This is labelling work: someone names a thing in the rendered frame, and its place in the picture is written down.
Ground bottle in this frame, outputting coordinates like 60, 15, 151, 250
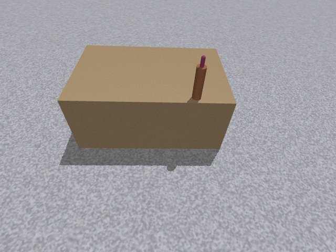
192, 56, 207, 100

